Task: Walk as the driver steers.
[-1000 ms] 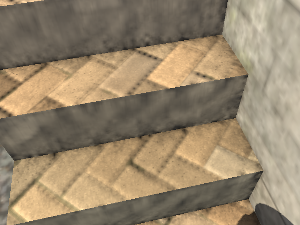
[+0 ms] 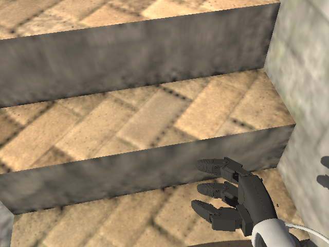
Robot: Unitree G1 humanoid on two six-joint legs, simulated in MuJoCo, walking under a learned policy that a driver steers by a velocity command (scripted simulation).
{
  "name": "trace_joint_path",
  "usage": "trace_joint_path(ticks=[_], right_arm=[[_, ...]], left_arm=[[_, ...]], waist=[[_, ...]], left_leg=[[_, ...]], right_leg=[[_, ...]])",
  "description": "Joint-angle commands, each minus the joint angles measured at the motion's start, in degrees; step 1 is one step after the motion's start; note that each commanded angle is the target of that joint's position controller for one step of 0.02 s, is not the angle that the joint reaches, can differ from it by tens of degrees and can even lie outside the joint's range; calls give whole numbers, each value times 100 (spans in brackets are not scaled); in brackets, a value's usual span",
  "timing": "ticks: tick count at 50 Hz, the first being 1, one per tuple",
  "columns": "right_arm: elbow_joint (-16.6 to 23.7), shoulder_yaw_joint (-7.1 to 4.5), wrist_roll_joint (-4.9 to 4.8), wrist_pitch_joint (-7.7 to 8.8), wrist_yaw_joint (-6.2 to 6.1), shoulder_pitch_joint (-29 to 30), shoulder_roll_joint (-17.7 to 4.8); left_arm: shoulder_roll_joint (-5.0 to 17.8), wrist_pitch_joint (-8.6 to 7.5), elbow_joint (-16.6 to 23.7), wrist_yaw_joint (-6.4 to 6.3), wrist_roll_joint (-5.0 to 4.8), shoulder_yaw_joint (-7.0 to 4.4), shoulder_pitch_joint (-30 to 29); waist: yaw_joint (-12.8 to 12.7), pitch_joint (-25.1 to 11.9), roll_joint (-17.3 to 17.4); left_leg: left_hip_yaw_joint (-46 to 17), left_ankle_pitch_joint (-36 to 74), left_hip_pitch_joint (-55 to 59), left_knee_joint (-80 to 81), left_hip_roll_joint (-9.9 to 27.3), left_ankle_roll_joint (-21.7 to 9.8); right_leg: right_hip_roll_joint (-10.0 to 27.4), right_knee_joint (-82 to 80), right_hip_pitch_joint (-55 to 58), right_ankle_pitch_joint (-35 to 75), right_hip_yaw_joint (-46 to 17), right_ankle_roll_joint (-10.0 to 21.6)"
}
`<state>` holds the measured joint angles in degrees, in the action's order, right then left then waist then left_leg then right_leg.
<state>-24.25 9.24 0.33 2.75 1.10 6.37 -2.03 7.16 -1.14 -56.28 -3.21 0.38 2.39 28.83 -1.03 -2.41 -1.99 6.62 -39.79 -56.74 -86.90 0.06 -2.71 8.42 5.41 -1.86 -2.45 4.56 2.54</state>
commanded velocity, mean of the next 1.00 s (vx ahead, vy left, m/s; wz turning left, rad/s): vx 0.96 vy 0.07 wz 0.00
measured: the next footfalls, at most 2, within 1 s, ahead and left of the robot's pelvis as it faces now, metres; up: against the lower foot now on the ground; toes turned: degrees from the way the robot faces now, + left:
right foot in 0.56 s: +0.21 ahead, -0.11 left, +0.21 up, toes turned -4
left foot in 0.82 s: +0.20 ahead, +0.13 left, +0.44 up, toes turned -2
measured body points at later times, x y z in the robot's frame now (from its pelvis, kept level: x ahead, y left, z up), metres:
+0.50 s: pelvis +0.18 +0.02 +0.19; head +0.17 +0.04 +0.64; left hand +0.34 +0.24 +0.10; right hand +0.33 -0.23 +0.11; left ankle +0.06 +0.10 -0.54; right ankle +0.19 -0.08 -0.40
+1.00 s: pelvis +0.22 +0.06 +0.21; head +0.28 +0.04 +0.65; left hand +0.31 +0.38 +0.12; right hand +0.53 -0.12 +0.15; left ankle +0.07 +0.12 -0.55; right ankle +0.18 -0.12 -0.24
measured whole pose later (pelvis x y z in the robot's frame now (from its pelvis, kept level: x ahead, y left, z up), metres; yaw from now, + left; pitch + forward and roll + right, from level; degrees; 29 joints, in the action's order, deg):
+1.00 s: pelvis +0.22 +0.06 +0.21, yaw +3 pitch +8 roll -8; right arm -32.9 0.5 1.5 -0.7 3.0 8.3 -13.0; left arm 16.9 0.2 -36.9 -5.9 -2.9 -5.9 15.1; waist -2.7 -1.3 11.7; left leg 3.4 -9.9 -2.1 -12.0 6.9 -6.3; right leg -5.5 112.8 -53.7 -48.7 -0.2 -1.3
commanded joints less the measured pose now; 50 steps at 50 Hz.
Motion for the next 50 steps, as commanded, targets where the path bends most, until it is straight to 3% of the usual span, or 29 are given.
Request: trace_joint_path(ticks=[1,2,3,5,7,12,16,20,23,25,26,27,28,29,31,34,35,36,39,41,42,43,44,45,46,47,48,49,50], right_arm=[[-140,-862,77,97,-34,-1922,-1726],[-799,-1181,281,34,-91,-3537,-2674],[-1511,-1326,236,-29,-285,-4155,-2816],[-878,-703,495,80,-305,-1002,-946],[-1416,-545,326,2,-155,-1001,-135],[-1346,-698,364,90,-413,-692,-1347],[-1462,-896,394,209,-431,-2121,-1743],[-1481,-979,340,209,-504,-2532,-1944],[-818,-1129,364,234,-384,-466,-2343],[-545,-961,286,215,-247,-275,-2036],[-474,-859,146,216,-194,166,-1716],[-159,-640,-134,290,-261,784,-1030],[-37,-512,-289,365,-233,202,-325],[184,-415,-206,581,-42,-341,252],[72,-440,-179,749,150,-1149,-100],[559,-328,-258,385,190,-358,-415],[635,-390,56,355,57,755,-837],[766,-316,120,366,28,1292,-443],[980,-212,53,290,184,753,-436],[938,-182,244,159,301,376,-399],[1028,-257,233,116,225,803,-564],[1332,-608,308,-14,305,585,-1209],[816,-783,368,-148,394,-655,-1446],[-252,-958,262,-409,330,-1400,-1390],[-972,-887,209,-710,298,-1147,-991],[-1011,-548,260,-786,361,345,-781],[-1085,-513,-77,-637,324,1118,-727],[-1446,-867,-13,-381,179,140,-1130],[-1083,-1133,162,-89,-6,967,-1930]], left_arm=[[1911,-136,635,-47,49,-558,-822],[1640,-265,1143,24,-2,-553,-1608],[951,-496,1565,206,173,-499,-2993],[-430,-501,2819,527,-61,-24,-3213],[-303,-334,2679,585,35,98,-1728],[659,195,2629,330,-118,-45,-1526],[704,48,2859,318,-42,-58,-2436],[484,-55,3095,444,14,40,-2833],[1020,-40,2649,428,-27,-136,-1154],[1670,-128,1929,461,191,-468,-101],[1217,-165,1589,503,64,-432,438],[825,-194,808,525,106,-342,1071],[305,-290,427,625,354,-149,277],[585,-510,585,696,780,-184,396],[944,-340,343,557,524,-432,777],[969,-293,595,158,253,-289,-774],[836,-335,528,109,164,-320,232],[842,-322,218,52,163,-302,832],[1252,-213,372,-369,84,-469,870],[1293,-41,761,-347,3,-420,-579],[1478,20,725,-282,-39,-418,-145],[1983,177,877,-379,-105,-585,-316],[2599,310,1151,-529,-187,-850,-683],[3076,309,1694,-659,-742,-1251,-1263],[2477,215,2089,-562,-646,-1318,-1255],[1323,150,2276,-384,-459,-1069,-924],[180,176,2259,-231,-304,-724,-687],[3,60,2245,-166,-255,-604,-606],[698,5,2472,-91,-276,-613,12]], waist=[[1632,-1538,-1030],[2082,-1838,1501],[2092,-1246,2804],[105,-162,1528],[-636,140,398],[-925,139,-10],[-104,78,34],[-61,-311,810],[-1244,-956,845],[-1338,-1304,267],[-1563,-922,380],[-1702,72,-641],[-510,1239,-1183],[-10,783,-732],[117,-593,271],[675,569,173],[-365,76,1580],[-518,-456,1430],[-160,-1572,-150],[707,-1897,-139],[487,-1913,-226],[1048,-1646,397],[1553,-1797,67],[1518,-1032,420],[697,16,1985],[-618,1465,3458],[-1302,1649,3243],[-973,887,2241],[-1696,157,1422]], left_leg=[[-1555,-951,2899,2530,-279,-725],[-4310,-1385,4685,4754,543,-1312],[-6465,9,5529,6675,928,-1650],[-3978,3677,4450,4746,1457,-760],[-2411,3649,3291,4873,1317,-285],[-1056,2618,1401,6232,1072,-629],[-1285,4376,4886,6316,1304,-785],[-1005,7866,6750,6581,1732,-851],[8,9996,5859,5898,1197,-535],[88,10746,5768,4059,778,-698],[136,9232,6059,1843,573,-584],[11,3823,3923,-1007,-161,-299],[-526,1162,1449,-4111,-801,-335],[-1626,1332,-577,-5762,-1419,-406],[-2000,1277,-2525,-6288,-937,-241],[-2314,581,-3043,-6192,-26,30],[-1624,811,-3392,-5118,-96,120],[-1321,868,-3713,-4827,-215,101],[-1749,92,-2527,-2558,263,-126],[-1100,475,1542,1596,272,-357],[-542,-657,2458,2389,-193,-188],[-318,106,3394,3145,-385,-567],[-401,1725,3690,5633,-416,-715],[-1213,3981,3834,8872,325,-1025],[-1492,5512,5187,9707,856,-1402],[-783,7044,5206,10161,1502,-1303],[623,10031,5032,8140,1171,-500],[317,12916,6060,6150,1458,-532],[320,13880,6323,6089,1323,-246]], right_leg=[[894,3292,239,10037,-205,1417],[170,5598,-1920,6432,-448,1240],[-1285,8192,-4508,47,-1718,1217],[-1744,12226,-7285,-2160,-2208,710],[-1232,12118,-6705,-2042,-1719,345],[-1478,11376,-4697,343,-652,-349],[-1407,11230,-6629,-790,-722,-198],[-1273,10116,-6707,-1980,-221,-192],[-824,6959,-3765,-2249,-49,213],[-1097,4232,-1852,5,362,352],[-630,1237,-1746,1390,174,645],[-9,-795,-652,3175,-291,1224],[71,-75,-715,3489,-444,1217],[326,3044,529,7113,-1195,1217],[996,2713,2202,3567,-2283,1551],[1734,893,-226,617,-2455,1351],[1164,1587,1583,1561,-2377,1259],[1050,1870,2773,2998,-2250,1246],[1253,1984,3698,4248,-2004,1140],[879,1559,935,5992,-738,818],[670,1825,517,6979,-742,1036],[744,2496,621,11910,-997,50],[438,3420,1581,12034,-898,-275],[138,5713,1460,7923,-1060,-138],[-814,8383,-1750,-246,-828,-539],[-1918,12385,-4972,-5752,-107,-811],[-2330,13966,-6619,-6749,-205,-370],[-2209,13817,-7258,-6838,102,-213],[-1624,11388,-6500,-6649,519,-361]])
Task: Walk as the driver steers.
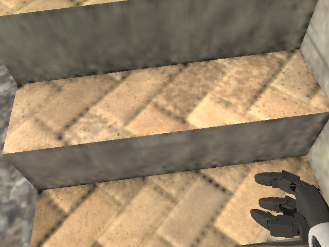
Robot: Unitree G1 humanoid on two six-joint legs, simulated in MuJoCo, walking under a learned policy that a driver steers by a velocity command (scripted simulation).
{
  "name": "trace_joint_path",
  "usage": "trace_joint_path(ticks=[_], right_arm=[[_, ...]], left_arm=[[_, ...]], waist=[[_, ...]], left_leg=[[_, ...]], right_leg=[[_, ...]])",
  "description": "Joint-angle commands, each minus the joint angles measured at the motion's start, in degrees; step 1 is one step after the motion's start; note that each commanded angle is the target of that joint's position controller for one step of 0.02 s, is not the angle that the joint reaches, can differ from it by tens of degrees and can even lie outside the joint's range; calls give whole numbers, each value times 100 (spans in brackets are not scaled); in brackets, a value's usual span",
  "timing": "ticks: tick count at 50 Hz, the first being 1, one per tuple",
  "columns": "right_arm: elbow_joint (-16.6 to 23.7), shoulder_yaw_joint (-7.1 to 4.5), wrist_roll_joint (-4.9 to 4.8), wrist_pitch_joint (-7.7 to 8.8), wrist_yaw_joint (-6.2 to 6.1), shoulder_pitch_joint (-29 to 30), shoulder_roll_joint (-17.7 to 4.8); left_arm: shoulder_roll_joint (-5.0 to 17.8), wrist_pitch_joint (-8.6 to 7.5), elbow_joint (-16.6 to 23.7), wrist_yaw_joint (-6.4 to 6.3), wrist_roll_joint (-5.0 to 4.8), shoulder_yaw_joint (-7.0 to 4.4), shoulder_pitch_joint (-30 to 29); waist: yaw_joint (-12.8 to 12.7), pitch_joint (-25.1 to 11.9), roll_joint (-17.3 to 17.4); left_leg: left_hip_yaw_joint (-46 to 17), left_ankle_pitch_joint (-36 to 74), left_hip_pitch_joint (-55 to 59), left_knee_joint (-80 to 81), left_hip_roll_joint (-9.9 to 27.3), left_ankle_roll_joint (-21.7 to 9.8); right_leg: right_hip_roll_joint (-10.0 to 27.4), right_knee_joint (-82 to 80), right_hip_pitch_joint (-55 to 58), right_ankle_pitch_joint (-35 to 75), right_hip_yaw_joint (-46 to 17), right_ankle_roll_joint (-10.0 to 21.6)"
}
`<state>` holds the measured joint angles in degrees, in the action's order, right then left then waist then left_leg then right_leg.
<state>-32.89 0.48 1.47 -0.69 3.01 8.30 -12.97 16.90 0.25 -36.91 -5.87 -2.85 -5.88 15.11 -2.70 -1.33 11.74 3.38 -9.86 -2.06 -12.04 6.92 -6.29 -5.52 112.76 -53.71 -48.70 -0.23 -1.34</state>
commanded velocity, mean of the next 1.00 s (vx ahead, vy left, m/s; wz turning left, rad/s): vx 0.27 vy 0.02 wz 0.00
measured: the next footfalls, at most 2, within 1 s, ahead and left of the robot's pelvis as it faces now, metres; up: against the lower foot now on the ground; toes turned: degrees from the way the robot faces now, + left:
right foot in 0.08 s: +0.06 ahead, -0.11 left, +0.19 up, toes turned -2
right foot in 0.40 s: +0.13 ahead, -0.05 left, +0.21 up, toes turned +3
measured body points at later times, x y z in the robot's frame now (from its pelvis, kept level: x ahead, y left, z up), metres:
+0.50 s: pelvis +0.00 +0.07 +0.06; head +0.02 +0.10 +0.51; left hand +0.16 +0.28 -0.05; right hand +0.12 -0.19 -0.05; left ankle -0.10 +0.11 -0.65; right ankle +0.09 -0.05 -0.55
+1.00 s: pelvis -0.05 +0.12 -0.02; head -0.03 +0.15 +0.43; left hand +0.09 +0.33 -0.15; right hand +0.01 -0.12 -0.15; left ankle -0.12 +0.24 -0.76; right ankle -0.05 -0.06 -0.48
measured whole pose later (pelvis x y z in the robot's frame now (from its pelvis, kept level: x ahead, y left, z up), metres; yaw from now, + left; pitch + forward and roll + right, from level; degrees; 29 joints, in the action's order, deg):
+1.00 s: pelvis -0.05 +0.12 -0.02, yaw -2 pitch +3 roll -1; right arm -47.6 1.5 1.7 -2.9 -3.1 -14.6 -10.0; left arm 10.8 1.7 -39.1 -3.6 -1.0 2.0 13.1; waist 0.9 -1.2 -2.4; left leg 2.3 -18.5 -7.3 -23.1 1.7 -1.4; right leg 1.5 112.9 -57.8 -16.5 -7.8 -7.4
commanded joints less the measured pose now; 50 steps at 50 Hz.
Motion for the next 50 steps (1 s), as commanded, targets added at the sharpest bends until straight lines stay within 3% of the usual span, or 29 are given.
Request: trace_joint_path(ticks=[1,2,3,4,6,7,8,9,11,12,14,16,18,19,21,22,23,24,25,27,29,30,32,34,37,38,40,43,50], right_arm=[[270,-422,83,374,-368,1619,-1009],[691,-565,103,462,-425,1653,-1419],[72,-503,123,468,-338,855,-1384],[-52,-543,47,417,-353,659,-1488],[638,-533,183,389,-376,1186,-1675],[624,-472,-1,350,-375,-105,-896],[744,-379,-162,442,-141,-392,-1150],[734,-369,-267,427,-22,-503,-1167],[-826,-302,91,265,-2,-4753,-849],[-1362,-265,127,172,66,-4772,-331],[-811,73,55,337,-124,-2528,684],[-974,141,-80,-51,-290,-1446,267],[-660,-202,50,-306,-556,-537,-1371],[-510,-448,106,-70,-617,-261,-2006],[-641,-429,-71,-55,-656,-1009,-1595],[-439,-460,55,-189,-691,-1185,-1549],[-424,-447,-2,-168,-674,-1463,-1517],[-548,-306,-187,-155,-575,-1445,-1288],[-393,-246,-410,-98,-474,-1119,-1281],[-180,85,-100,-20,-339,-2227,-219],[-970,15,314,-134,-303,-4334,-371],[-1140,-1,346,-260,-379,-4644,-323],[-1089,88,178,-317,-493,-4113,108],[-1025,369,-20,-208,-407,-2020,891],[-956,136,35,-342,-485,-891,-535],[-937,-161,-306,-302,-551,-1187,-1151],[-850,-449,-126,-330,-593,-1724,-1874],[-897,-165,51,-309,-716,-2029,-1144],[-1163,-5,-3,-132,-556,-1832,-136]], left_arm=[[166,-169,46,190,171,158,2407],[634,-134,-631,189,506,50,3523],[47,-157,-328,256,872,414,2435],[18,-57,-172,217,677,431,2092],[854,-212,-640,451,785,320,3356],[824,-311,-1132,563,729,387,2348],[359,-372,-421,493,619,425,909],[-134,-485,204,476,422,499,93],[-207,-549,935,275,28,617,-3079],[-328,-521,966,77,-21,649,-3245],[-424,-387,1331,161,207,846,-2000],[-504,-161,1266,287,104,852,-77],[-262,-136,1097,404,435,692,1025],[-352,-212,864,402,541,889,1583],[202,-96,218,414,435,744,1840],[352,-53,-8,462,533,662,1571],[216,44,-138,437,533,635,1175],[-141,90,-188,343,534,704,893],[-460,-82,-65,196,707,793,805],[-962,-336,288,59,274,896,-866],[-787,-317,768,39,306,895,-2944],[-552,-253,799,0,224,828,-3148],[-839,-48,899,14,157,943,-2524],[-1085,87,588,103,492,853,-404],[-1156,-5,727,381,356,908,918],[-771,-117,897,452,415,1018,579],[-542,-14,870,236,-41,887,-640],[-617,264,816,-91,58,842,-1436],[-831,17,6,351,274,901,-269]], waist=[[-1920,-800,-840],[-1998,-1808,-1683],[-1277,-2433,-2366],[-1176,-2402,-1572],[-1830,-2118,-2543],[-265,-2105,-5650],[326,-2480,-5117],[425,-2035,-2977],[3280,20,304],[2907,1134,1697],[929,1758,276],[-602,649,-423],[-1467,-707,-225],[-1534,-1019,-195],[-953,-1375,-723],[-727,-1544,-1040],[-683,-1521,-2099],[-701,-1766,-4191],[-652,-1914,-3765],[684,-1,-1937],[2053,441,101],[2197,539,-34],[1686,481,-642],[60,-23,-185],[-1194,-542,-494],[-860,-678,-838],[113,-679,-1386],[548,851,-1207],[159,-245,-859]], left_leg=[[885,10125,-196,-1501,38,241],[709,9479,-711,-1986,-109,184],[16,10243,447,-2145,557,630],[-291,11151,925,-2125,1346,387],[387,10050,1228,-4818,-461,1296],[-210,369,-2181,-7184,-1523,1409],[-1671,-2267,-3345,-9064,-1346,1286],[-2067,-3265,-2792,-9350,-1075,1010],[-655,-1600,1316,-3842,-584,-11],[-570,445,920,-1194,-306,-222],[-741,832,-2295,618,-552,-64],[149,4453,-2616,2180,-503,251],[338,10412,-1450,429,-412,1062],[211,11367,-698,-439,182,813],[-403,11451,1184,-1161,687,431],[113,11443,567,-1571,-206,987],[-79,9142,-615,-3028,-665,1211],[-682,124,-2008,-5913,-1303,1217],[-1999,-2312,-2753,-8799,-1391,1285],[-3307,-4013,-2592,-9050,-822,622],[-788,-1294,-988,-6657,-1009,635],[25,24,-777,-5235,-995,627],[-921,902,-1644,-1455,-378,-192],[-196,2131,-2876,367,-515,-385],[-987,7350,-693,-1366,727,-129],[-1557,6410,225,-1290,1339,-324],[-2693,3163,369,-735,2219,-1144],[-2370,1660,-366,-551,1681,-1027],[-538,3080,-65,-665,598,-734]], right_leg=[[16,-1797,1066,-737,1396,-177],[-102,-3488,3586,1421,1792,-437],[268,-4484,3124,2115,1573,56],[747,-4788,2894,2134,857,394],[499,-7430,3636,4771,974,1249],[679,-7105,5964,7752,-681,1823],[867,-6256,5413,6118,-2198,1773],[934,-5521,3092,5300,-2185,1263],[321,-3949,-3031,4637,-212,-285],[103,-1762,-3385,1512,804,-45],[3,-2605,-682,1994,730,247],[-430,-2060,1632,2061,853,433],[-664,-1377,1974,2401,792,341],[107,-2862,1965,1583,744,385],[205,-5258,2038,2055,802,575],[-356,-5528,2818,3380,1154,892],[-146,-5738,3493,4178,524,1393],[838,-6565,3793,4759,-1663,2173],[1352,-6708,2909,3451,-3833,2447],[1265,-5449,-760,1836,-3670,1391],[701,-4924,-2351,2996,-1096,502],[647,-4959,-2429,3509,-478,430],[284,-4061,-1156,3054,33,400],[-335,-1300,1525,1960,266,355],[298,-300,426,880,-894,-1],[1037,-2461,-348,533,-861,-28],[1045,-90,-1383,1678,-692,-658],[600,1724,-2740,1780,-1104,-972],[1012,-1348,-55,3770,-615,-511]])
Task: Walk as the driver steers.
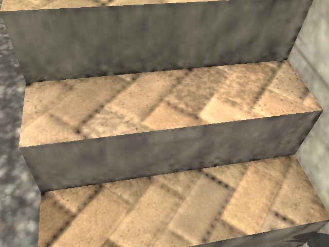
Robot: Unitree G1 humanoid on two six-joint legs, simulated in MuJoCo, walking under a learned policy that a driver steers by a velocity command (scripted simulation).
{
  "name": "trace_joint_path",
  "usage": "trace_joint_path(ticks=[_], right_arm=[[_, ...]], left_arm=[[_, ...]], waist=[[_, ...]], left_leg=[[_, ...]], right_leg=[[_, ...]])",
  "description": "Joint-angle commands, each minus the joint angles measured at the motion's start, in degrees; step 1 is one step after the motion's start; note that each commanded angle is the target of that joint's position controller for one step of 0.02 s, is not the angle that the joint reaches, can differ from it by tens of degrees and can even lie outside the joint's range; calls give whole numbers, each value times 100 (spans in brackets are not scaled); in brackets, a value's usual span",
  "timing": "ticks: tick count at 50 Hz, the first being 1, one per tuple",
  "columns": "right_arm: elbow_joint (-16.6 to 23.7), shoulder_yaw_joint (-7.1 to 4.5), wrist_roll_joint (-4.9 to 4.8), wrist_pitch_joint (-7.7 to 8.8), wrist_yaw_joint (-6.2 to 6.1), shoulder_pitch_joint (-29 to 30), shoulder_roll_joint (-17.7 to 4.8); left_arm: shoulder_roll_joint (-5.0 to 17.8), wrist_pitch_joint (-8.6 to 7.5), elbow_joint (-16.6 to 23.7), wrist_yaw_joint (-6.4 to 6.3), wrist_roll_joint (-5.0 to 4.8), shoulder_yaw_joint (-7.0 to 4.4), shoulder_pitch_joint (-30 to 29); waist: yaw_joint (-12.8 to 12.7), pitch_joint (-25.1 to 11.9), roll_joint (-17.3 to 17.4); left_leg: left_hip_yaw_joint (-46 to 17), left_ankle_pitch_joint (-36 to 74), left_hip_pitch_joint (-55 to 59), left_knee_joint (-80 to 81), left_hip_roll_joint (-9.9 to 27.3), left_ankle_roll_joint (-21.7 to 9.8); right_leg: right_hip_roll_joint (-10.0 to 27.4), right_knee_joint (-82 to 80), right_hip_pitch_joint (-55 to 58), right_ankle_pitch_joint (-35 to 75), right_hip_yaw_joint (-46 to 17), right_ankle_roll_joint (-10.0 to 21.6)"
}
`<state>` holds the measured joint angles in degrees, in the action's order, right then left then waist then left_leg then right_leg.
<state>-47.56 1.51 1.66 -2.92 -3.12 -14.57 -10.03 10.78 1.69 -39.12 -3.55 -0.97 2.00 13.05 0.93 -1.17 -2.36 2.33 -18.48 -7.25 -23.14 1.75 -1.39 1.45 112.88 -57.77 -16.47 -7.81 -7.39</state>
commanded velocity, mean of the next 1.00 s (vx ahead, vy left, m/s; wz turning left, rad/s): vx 0.31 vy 0.00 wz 0.00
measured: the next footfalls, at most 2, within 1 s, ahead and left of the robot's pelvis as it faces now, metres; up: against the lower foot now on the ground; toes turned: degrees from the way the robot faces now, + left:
right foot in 0.16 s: +0.04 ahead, -0.19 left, +0.00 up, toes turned -3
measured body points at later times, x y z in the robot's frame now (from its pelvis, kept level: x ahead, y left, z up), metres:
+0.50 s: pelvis -0.02 -0.06 +0.00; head -0.01 -0.06 +0.45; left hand +0.09 +0.15 -0.14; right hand -0.02 -0.29 -0.16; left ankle -0.06 +0.10 -0.74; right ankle +0.00 -0.18 -0.74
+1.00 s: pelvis +0.03 -0.04 +0.00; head +0.02 -0.04 +0.45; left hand -0.04 +0.15 -0.16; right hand +0.29 -0.14 -0.03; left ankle +0.09 +0.11 -0.34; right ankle -0.02 -0.16 -0.74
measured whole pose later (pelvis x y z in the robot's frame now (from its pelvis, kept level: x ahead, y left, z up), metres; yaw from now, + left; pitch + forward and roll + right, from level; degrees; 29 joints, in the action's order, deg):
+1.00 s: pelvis +0.03 -0.04 +0.00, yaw +1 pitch +5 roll +1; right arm -34.3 10.8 -1.1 5.4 1.9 1.3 -0.1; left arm 6.6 -2.8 -66.6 2.1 1.7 3.7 26.3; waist 1.4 -7.8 -0.3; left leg -5.9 -11.9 -83.9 -135.9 -1.2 -5.6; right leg 2.9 23.7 -12.8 -16.4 3.5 0.9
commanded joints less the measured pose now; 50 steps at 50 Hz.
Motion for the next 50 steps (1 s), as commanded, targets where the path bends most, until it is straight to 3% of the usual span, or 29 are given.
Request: trace_joint_path(ticks=[1,3,5,6,7,8,9,10,11,12,14,16,18,19,21,24,27,29,32,34,35,37,38,39,40,43,45,48,50], right_arm=[[385,-142,-59,50,87,753,-496],[417,-204,-87,-40,92,789,-661],[296,-256,-57,-84,37,498,-938],[234,-185,-137,-113,38,490,-771],[329,-207,-205,-78,108,404,-799],[341,-154,-36,-10,199,238,-587],[104,-91,229,128,340,-468,-84],[-526,-101,70,229,429,-1140,162],[-713,-121,-167,256,544,-919,53],[-660,-124,-290,222,574,-335,110],[-692,-121,-87,29,413,-41,107],[-716,-238,98,-118,181,106,-339],[-710,-301,19,-191,85,161,-632],[-811,-360,-35,-225,69,40,-784],[-1016,-305,-42,-205,131,-91,-331],[-1207,-292,-12,-122,95,-201,-227],[-1231,-402,-41,30,98,-331,-620],[-1026,-374,22,261,130,-217,-631],[-894,-350,100,387,112,-485,-799],[-679,-374,65,416,96,-287,-1107],[-523,-352,23,432,97,15,-1124],[-132,-181,14,468,185,960,-753],[50,13,42,628,310,1303,-108],[66,153,-59,865,375,752,293],[131,217,-108,1023,430,768,310],[1227,647,-170,1236,506,1948,914],[1399,710,-275,1135,581,1508,877],[1869,816,-324,911,556,1695,548],[2262,930,-288,784,376,2617,431]], left_arm=[[-289,-114,207,164,180,178,-146],[-232,-117,199,199,244,222,-568],[230,-152,-3,195,70,-20,218],[452,-195,-207,234,81,-114,561],[676,-250,-384,301,162,-155,479],[604,-290,-426,343,224,-119,262],[639,-293,-640,331,346,-121,557],[367,-174,-626,323,456,-119,958],[190,-84,-598,326,494,-111,893],[149,-37,-530,296,529,-95,300],[93,-37,-423,231,374,-69,-658],[248,-124,-660,238,298,-131,-209],[270,-303,-945,326,195,-172,175],[241,-347,-955,364,234,-181,299],[267,-288,-1016,263,244,-203,-51],[145,-238,-1099,177,235,-170,-173],[782,-137,-1218,113,160,-388,-85],[727,-163,-959,97,202,-391,-639],[246,-416,-669,179,191,-220,-1241],[-41,-572,-719,264,76,-64,-1044],[-45,-637,-823,306,74,-16,-773],[253,-693,-1168,316,106,-73,303],[658,-689,-1479,326,172,-220,1368],[1340,-619,-1563,362,304,-394,2027],[1229,-662,-1550,338,440,-355,1863],[421,-542,-1928,423,518,-170,1423],[-163,-558,-2231,513,469,18,1142],[53,-606,-2112,596,304,117,-11],[210,-666,-2156,556,40,191,-27]], waist=[[-269,-333,535],[-58,-410,934],[-262,-780,1524],[-364,-811,1515],[-106,-510,1346],[172,-455,876],[539,-959,-502],[189,-1538,-779],[40,-1497,-487],[173,-955,-356],[552,50,-116],[338,222,-370],[187,78,-659],[87,-206,-410],[219,77,-52],[215,-7,108],[130,12,-124],[266,194,-32],[472,-73,825],[276,-319,1460],[88,-448,1524],[-561,-495,909],[-977,-702,-407],[-894,-1317,-1933],[-816,-1407,-1284],[-340,-125,47],[99,-22,-7],[760,342,9],[616,413,105]], left_leg=[[-227,4275,290,536,1081,-1161],[-36,5637,-54,671,969,-1127],[-391,7206,876,40,1213,-1069],[-188,6720,1585,-568,1008,-836],[-260,5962,1912,-995,797,-629],[-420,3686,1091,-1394,654,-530],[-423,356,-923,-1927,390,-207],[-670,-948,-1523,-2591,221,114],[-805,-1320,-1395,-2955,323,372],[-786,-1178,-1422,-2758,384,523],[-565,-252,-1035,-945,376,582],[-520,286,-960,-242,225,425],[-535,927,-627,184,233,233],[-500,619,-548,67,237,91],[-480,351,-1110,253,174,-8],[-484,506,-1093,360,173,-56],[-328,-1536,-1803,-155,-63,-513],[-595,-1504,-1965,-74,123,-749],[-1412,-1607,-1400,346,519,-1174],[-2125,-1919,-1485,636,953,-1471],[-2209,-1815,-1799,556,1037,-1498],[-1381,-746,-3080,-707,605,-1189],[-591,206,-4503,-3428,-18,-837],[-144,-134,-5972,-6173,-682,-373],[-1127,15,-6936,-9117,-710,-236],[-1475,84,-9095,-12371,-332,-312],[-1607,-358,-9025,-13399,-288,-514],[-1182,606,-7580,-11459,-137,-499],[-50,1280,-5622,-9154,19,-304]], right_leg=[[540,-2656,962,701,487,169],[426,-4997,2593,263,1361,268],[163,-7047,3589,228,1199,530],[71,-8951,3755,1152,1192,760],[-3,-9727,3566,2315,1170,850],[357,-9773,4267,4285,838,890],[1406,-8222,6295,8875,-190,1329],[2082,-8216,6639,8899,-617,2278],[2066,-8664,5996,6836,-684,2591],[1782,-8953,5253,5338,-484,2456],[1168,-9024,4040,3754,226,1717],[765,-9107,4213,2568,436,1248],[536,-8963,4457,2126,460,1155],[489,-9100,4612,1865,484,1114],[415,-9054,4647,1259,690,1002],[404,-9031,4633,1114,742,978],[524,-9300,4214,-2479,307,1414],[481,-9094,3559,-2172,310,1493],[-73,-7911,2486,-830,1098,1206],[-317,-6893,2445,-155,1478,1153],[-274,-6724,2787,-80,1433,1203],[10,-7810,4401,-226,1044,1350],[779,-8432,5876,-347,-503,1606],[1932,-9725,6936,-2242,-3306,2594],[2294,-9990,6928,-3177,-4286,2739],[2035,-9508,6167,-447,-2132,2271],[1931,-9675,5396,6,-1448,2103],[1462,-10568,2863,134,129,1895],[1251,-11656,1259,274,768,2145]])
